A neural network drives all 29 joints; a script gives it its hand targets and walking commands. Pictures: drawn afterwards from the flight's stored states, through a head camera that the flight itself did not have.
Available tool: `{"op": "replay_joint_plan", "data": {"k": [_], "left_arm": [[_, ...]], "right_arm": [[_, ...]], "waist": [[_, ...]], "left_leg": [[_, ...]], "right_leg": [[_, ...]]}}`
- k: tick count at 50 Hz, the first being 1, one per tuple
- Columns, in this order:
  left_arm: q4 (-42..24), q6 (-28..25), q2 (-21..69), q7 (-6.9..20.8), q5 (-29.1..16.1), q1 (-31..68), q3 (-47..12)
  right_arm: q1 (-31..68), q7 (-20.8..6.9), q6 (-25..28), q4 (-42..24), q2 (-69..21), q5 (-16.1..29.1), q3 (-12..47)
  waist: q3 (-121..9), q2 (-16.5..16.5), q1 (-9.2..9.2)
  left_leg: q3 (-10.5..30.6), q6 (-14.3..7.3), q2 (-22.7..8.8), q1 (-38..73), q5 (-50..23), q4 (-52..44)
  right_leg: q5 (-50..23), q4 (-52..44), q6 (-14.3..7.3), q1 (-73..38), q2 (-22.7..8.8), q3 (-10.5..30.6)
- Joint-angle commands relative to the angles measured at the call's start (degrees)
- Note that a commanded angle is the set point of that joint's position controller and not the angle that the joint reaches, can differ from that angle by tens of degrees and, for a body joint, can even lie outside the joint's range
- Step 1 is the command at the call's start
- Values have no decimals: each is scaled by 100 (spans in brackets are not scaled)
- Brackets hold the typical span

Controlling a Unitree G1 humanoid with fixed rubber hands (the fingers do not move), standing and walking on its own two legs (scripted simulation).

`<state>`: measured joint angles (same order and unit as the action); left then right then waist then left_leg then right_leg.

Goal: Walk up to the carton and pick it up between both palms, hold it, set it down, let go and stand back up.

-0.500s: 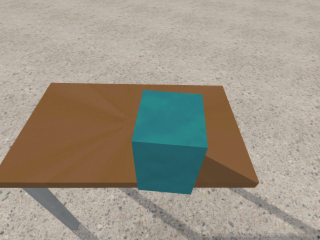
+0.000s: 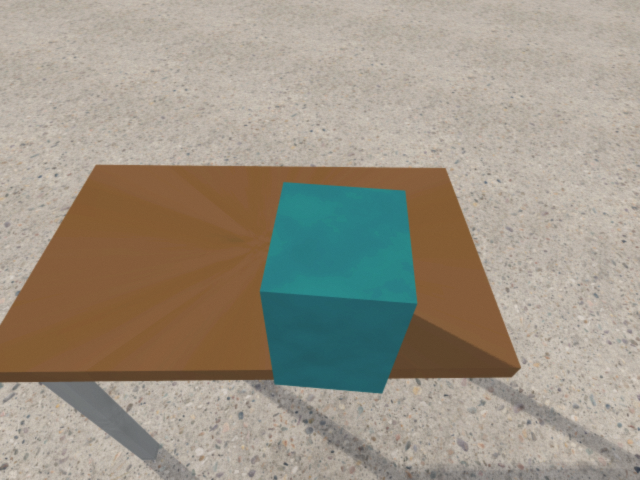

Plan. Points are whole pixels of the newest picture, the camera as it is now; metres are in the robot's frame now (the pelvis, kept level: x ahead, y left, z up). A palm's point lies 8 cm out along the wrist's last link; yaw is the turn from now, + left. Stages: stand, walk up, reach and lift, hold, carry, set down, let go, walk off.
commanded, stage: stand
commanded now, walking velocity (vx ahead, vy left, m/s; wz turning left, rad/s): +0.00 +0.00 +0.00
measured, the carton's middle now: (335, 293) +0.36 -0.02 +0.02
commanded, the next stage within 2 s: none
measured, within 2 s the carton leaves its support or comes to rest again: neither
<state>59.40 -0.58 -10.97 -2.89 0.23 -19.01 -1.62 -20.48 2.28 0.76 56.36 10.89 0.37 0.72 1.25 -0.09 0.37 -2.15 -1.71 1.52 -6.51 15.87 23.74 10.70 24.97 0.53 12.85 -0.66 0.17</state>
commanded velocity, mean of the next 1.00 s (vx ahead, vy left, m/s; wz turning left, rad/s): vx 0.00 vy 0.00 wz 0.00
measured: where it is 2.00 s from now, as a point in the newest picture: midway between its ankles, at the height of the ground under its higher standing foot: outside the picture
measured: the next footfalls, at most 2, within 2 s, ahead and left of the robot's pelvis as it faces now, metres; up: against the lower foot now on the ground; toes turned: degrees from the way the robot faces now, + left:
none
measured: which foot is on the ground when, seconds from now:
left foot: down 0.00-1.00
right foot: down 0.00-1.00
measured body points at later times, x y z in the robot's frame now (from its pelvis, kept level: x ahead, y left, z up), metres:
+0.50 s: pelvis +0.00 -0.01 +0.00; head +0.01 -0.01 +0.45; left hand +0.01 +0.23 -0.15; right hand +0.00 -0.24 -0.15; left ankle -0.03 +0.10 -0.74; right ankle +0.03 -0.12 -0.74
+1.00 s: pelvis +0.01 -0.01 +0.00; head +0.01 -0.02 +0.45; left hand +0.01 +0.22 -0.15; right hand -0.01 -0.25 -0.15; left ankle -0.03 +0.10 -0.74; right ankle +0.03 -0.12 -0.74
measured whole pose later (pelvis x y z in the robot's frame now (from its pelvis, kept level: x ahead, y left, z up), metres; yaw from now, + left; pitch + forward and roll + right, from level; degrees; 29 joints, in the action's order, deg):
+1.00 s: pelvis +0.01 -0.01 +0.00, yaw -1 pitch -1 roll +0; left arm 61.4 -0.8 -10.0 -3.1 0.0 -18.0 -1.4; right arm -20.3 2.7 0.6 59.4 10.1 0.3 0.7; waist 1.6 0.2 0.3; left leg -3.0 -0.4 -0.2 -5.3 16.3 22.8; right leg 10.9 24.4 -0.7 12.3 1.2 0.8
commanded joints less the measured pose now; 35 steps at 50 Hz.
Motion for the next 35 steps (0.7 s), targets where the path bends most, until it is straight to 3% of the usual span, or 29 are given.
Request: {"op": "replay_joint_plan", "data": {"k": [1,35], "left_arm": [[-114,-46,-596,-30,-2,-393,118],[44,-58,-527,-43,-18,-310,131]], "right_arm": [[-456,32,42,-134,648,-2,-137],[-460,54,28,110,538,-9,-122]], "waist": [[380,-11,-7],[401,5,-9]], "left_leg": [[645,77,-730,-541,-719,-612],[517,85,-775,-350,-638,-619]], "right_leg": [[-641,-344,-82,-159,-540,507],[-678,-437,-107,-90,-502,603]]}}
